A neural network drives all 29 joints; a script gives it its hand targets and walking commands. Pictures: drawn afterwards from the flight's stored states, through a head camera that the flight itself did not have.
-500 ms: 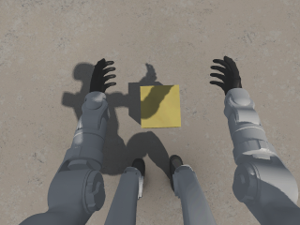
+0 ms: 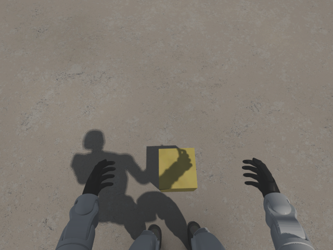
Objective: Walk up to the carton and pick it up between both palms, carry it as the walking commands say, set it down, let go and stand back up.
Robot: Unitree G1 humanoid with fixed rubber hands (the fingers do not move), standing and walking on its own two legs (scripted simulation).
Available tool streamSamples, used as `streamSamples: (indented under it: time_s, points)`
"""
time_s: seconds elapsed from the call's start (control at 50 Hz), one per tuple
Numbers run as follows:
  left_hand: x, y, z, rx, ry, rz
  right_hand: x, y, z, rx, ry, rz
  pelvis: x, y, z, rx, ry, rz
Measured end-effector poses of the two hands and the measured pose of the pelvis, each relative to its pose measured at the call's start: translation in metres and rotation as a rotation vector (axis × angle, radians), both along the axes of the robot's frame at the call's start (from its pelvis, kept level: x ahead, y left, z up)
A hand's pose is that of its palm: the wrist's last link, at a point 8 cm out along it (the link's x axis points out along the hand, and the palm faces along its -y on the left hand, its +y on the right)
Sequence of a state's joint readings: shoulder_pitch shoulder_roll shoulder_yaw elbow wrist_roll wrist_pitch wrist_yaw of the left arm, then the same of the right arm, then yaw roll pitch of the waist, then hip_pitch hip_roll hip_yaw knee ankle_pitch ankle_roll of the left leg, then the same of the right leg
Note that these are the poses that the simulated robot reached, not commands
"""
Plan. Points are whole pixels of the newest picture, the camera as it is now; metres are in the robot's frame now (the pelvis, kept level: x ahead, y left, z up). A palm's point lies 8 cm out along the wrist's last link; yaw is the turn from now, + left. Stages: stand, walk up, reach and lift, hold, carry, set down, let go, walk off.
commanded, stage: let go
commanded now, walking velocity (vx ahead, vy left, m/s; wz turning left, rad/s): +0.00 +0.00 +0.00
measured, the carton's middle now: (177, 171) +0.40 -0.01 -0.64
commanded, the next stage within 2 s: stand in 0.66 s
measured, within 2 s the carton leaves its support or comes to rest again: neither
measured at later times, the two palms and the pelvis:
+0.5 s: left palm (59, 227) +0.19 +0.25 -0.04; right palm (287, 226) +0.19 -0.22 -0.04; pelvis +0.03 +0.01 +0.03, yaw +0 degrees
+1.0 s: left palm out of the picture +0.11 +0.29 -0.07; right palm out of the picture +0.14 -0.27 -0.07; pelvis +0.02 +0.01 +0.03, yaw +1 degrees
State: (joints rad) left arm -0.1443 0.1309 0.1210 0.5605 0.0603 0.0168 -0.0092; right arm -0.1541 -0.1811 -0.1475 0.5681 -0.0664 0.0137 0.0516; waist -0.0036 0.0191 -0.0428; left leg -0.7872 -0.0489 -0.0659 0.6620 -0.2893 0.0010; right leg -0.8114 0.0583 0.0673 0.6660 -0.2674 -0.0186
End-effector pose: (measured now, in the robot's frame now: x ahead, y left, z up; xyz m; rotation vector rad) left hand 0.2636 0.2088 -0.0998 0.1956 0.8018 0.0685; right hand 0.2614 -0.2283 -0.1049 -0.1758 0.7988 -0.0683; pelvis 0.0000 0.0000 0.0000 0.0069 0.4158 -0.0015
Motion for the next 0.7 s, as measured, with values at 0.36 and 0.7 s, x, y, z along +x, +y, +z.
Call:
streamSamples:
  time_s: [0.36,0.7]
  points:
    - [-0.081,0.035,0.057,-0.007,0.019,0.021,-0.078,0.003,0.055,-0.003,0.043,-0.001,0.035,0.01,0.03,-0.01,-0.364,0.006]
    - [-0.08,0.035,0.062,0.002,0.019,0.002,-0.083,0.01,0.059,0.01,0.034,-0.008,0.026,0.014,0.029,-0.011,-0.49,0.003]
